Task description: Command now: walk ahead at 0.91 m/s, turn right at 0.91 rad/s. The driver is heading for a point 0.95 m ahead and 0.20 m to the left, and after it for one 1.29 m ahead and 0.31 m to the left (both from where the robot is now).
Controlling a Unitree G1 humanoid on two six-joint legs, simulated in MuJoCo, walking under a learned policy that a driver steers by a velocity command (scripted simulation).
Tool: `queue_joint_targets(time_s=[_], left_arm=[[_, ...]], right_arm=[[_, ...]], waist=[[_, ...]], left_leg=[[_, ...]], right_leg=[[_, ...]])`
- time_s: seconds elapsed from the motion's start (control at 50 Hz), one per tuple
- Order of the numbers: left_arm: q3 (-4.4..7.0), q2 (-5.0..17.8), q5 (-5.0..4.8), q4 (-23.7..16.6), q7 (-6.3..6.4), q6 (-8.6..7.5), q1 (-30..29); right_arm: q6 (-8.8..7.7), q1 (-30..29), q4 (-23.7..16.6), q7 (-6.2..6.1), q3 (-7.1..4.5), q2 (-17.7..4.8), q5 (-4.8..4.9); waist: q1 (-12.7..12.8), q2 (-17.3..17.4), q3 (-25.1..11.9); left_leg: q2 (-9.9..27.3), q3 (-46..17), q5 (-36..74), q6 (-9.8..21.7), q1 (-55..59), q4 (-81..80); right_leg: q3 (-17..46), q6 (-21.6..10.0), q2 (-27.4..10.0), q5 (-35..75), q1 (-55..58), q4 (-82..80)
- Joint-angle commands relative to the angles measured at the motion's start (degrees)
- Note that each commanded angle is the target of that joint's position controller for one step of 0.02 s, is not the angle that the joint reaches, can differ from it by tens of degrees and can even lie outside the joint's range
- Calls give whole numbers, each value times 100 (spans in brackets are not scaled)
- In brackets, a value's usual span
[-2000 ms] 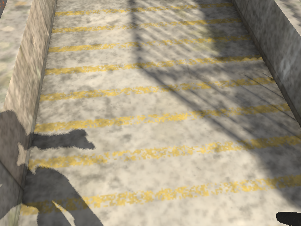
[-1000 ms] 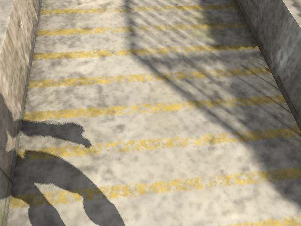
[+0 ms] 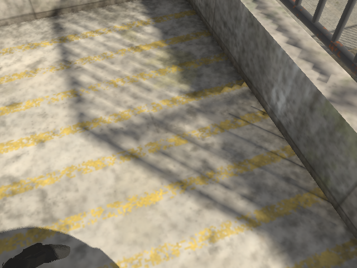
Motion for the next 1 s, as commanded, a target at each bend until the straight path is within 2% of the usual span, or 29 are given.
queue_joint_targets(time_s=[0.02, 0.04, 0.08, 0.12, 0.2, 0.26, 0.34, 0.38, 0.4, 0.44, 0.46, 0.48, 0.5, 0.54, 0.58, 0.6, 0.68, 0.76, 0.8, 0.82, 0.84, 0.86, 0.88, 0.9, 0.92, 0.94, 0.96, 0.98, 1.0], left_arm=[[581, 1659, -29, 296, 220, 41, 2070], [510, 1379, -22, 483, 289, -35, 2059], [376, 1010, -31, 467, 371, -188, 1487], [203, 580, -55, 493, 343, -344, 1371], [135, 446, -108, 799, 226, -620, 1892], [107, 479, -165, 1036, 234, -777, 2217], [74, 643, -47, 1335, 382, -843, 2315], [136, 872, 87, 1326, 542, -747, 2193], [153, 911, 211, 1293, 611, -645, 2028], [222, 1109, 278, 1068, 687, -483, 1104], [-48, 111, 333, 830, 563, -618, 844], [-145, -76, -91, 389, 487, -721, 1456], [-217, 321, 33, 375, 481, -840, 1246], [-262, 428, 148, 322, 405, -882, 787], [-356, 197, 368, 192, 353, -603, 768], [-396, 130, 384, 114, 342, -489, 739], [-538, -68, 147, -455, 218, -482, -644], [-473, 29, 22, -532, 273, -510, -969], [-348, 326, 45, -393, 354, -567, -581], [-201, 603, 24, -184, 431, -602, 99], [-89, 830, 30, 86, 508, -654, 1187], [107, 1276, 176, 286, 636, -673, 2525], [179, 1592, 323, 274, 615, -631, 2341], [250, 1340, 232, 306, 564, -543, 1833], [95, 673, 163, 276, 575, -514, 1377], [39, 409, 177, 425, 576, -508, 1309], [22, 361, 181, 630, 603, -534, 1518], [35, 323, 238, 771, 571, -569, 1668], [37, 219, 169, 983, 475, -618, 1938]], right_arm=[[-359, -1467, -1453, 79, -113, -931, 16], [-385, -1273, -1399, 37, -23, -744, 41], [-217, -1035, -1302, 11, 61, -587, -155], [11, -705, -1140, 55, 86, -553, -202], [87, -2041, -1500, 154, 204, -329, -39], [35, -2649, -1590, 258, 285, -147, 86], [-13, -2552, -1380, 306, 244, -281, 188], [19, -2067, -1138, 281, 142, -575, 168], [57, -1262, -869, 253, 56, -781, 164], [105, 1252, -82, 128, -209, -1211, 197], [162, 1438, 167, 67, -259, -1328, 177], [190, 417, -135, 29, -357, -1632, 69], [184, -10, -413, 25, -362, -1250, 115], [139, -214, -250, 17, -252, -768, 131], [-3, -259, -147, -30, -180, -733, 182], [-79, -274, -151, -1, -189, -805, 202], [-172, -325, -208, 24, -299, -959, 263], [-162, 84, -99, 80, -416, -1124, 320], [-143, 114, -82, 23, -471, -1266, 278], [-146, 46, -79, 26, -499, -1402, 225], [-181, -328, -159, 40, -521, -1500, 201], [-254, -543, -343, 32, -379, -962, 193], [-230, -87, -685, 19, -160, -159, 442], [-123, -144, -644, -38, -128, -557, 347], [-45, -782, -571, -23, -201, -858, 220], [-4, -1065, -571, 54, -220, -848, 152], [30, -1384, -708, 129, -188, -649, 45], [94, -1396, -783, 210, -145, -459, 55], [183, -1549, -858, 235, -111, -331, 39]], waist=[[1217, -233, -1565], [825, 38, -717], [270, 237, -218], [32, 100, -102], [446, -24, 627], [721, 82, 560], [529, -224, 170], [163, -584, -318], [-270, -690, -724], [-1639, -420, -1232], [-1132, 958, -1006], [-230, 2192, -1686], [-298, 506, -1377], [173, -777, -268], [586, -651, 196], [671, -473, 330], [233, 43, 680], [-215, 364, 162], [-50, 369, -221], [306, 347, -703], [984, 359, -1226], [1517, -197, -2062], [928, -2110, -2805], [773, -1856, -2292], [887, -1017, -1379], [843, -509, -771], [833, -390, -532], [716, -547, -427], [671, -507, -296]], left_leg=[[-603, -1125, 604, 252, -5241, 3314], [-366, -1014, 756, 262, -4967, 2747], [-81, -1061, 563, 199, -4135, 1929], [80, -957, 396, 148, -3783, 1356], [108, -441, 1895, 227, -4278, -392], [-242, -11, 3111, 517, -3939, -1700], [-1020, 182, 3397, 922, -3201, -2479], [-1481, 336, 2856, 1016, -2594, -2463], [-1713, 390, 2476, 1098, -1903, -2338], [-1435, -204, 1801, 1610, 243, -2818], [-580, -1395, 1580, 1896, 1560, -1788], [616, -5238, 217, 3178, 2559, -3400], [638, -5587, -275, 2968, 1998, -4290], [218, -4491, 60, 2465, 27, -4615], [-306, -3677, 633, 2290, -1267, -4703], [-489, -3423, 706, 2268, -1766, -4785], [-1013, -2750, 1700, 1937, -2864, -5205], [-870, -2817, 3454, 1524, -1535, -4691], [-823, -2903, 4760, 1262, -899, -3800], [-841, -2859, 5411, 1146, -723, -2875], [-1002, -2789, 5094, 1029, -1200, -1535], [-1257, -2338, 3489, 1029, -1995, 300], [-1877, -1675, -554, 877, -3634, 1910], [-1279, -1357, -97, 971, -4459, 2343], [-994, -1190, 432, 937, -4629, 2049], [-803, -1109, 711, 894, -4498, 1685], [-664, -1064, 701, 884, -4475, 1537], [-589, -988, 655, 863, -4491, 1556], [-453, -945, 553, 914, -4521, 1642]], right_leg=[[5159, -1138, -1800, -2306, 5604, -3306], [4567, -995, -1641, -1279, 4522, -3298], [3450, -856, -1008, -578, 2981, -3308], [2969, -898, -911, -306, 2288, -3539], [1980, -480, -671, 1076, 2160, -4283], [1306, 35, -672, 2818, 2731, -4608], [426, 548, -957, 5948, 4032, -4424], [249, 761, -1173, 7897, 4653, -3500], [162, 839, -1271, 8673, 4741, -2426], [-132, 918, -964, 7971, 3451, 1671], [183, 816, -77, 505, 889, 4067], [1029, 1119, 483, -1440, -1239, 5503], [1596, 886, -24, -565, -1318, 4820], [1421, 775, -478, -164, -694, 3574], [1295, 958, -714, -425, -265, 2917], [1176, 1032, -822, -535, -111, 2394], [642, 1248, -860, 1166, 860, -328], [579, 1101, -516, 2151, 1395, -1586], [659, 1008, -280, 1661, 2006, -1996], [645, 937, -159, 1044, 2689, -1912], [889, 828, -445, 694, 3892, -1853], [1947, 626, -1602, -1310, 5226, -1801], [5096, 158, -3213, -2956, 6282, -2964], [5588, -2, -3109, -3771, 5783, -3352], [4350, 134, -2719, -3214, 5053, -3268], [3312, 229, -2415, -1890, 4355, -3259], [2685, 336, -2194, -1113, 3973, -3311], [2291, 346, -2125, -471, 3877, -3323], [1927, 403, -2054, 477, 3822, -3316]])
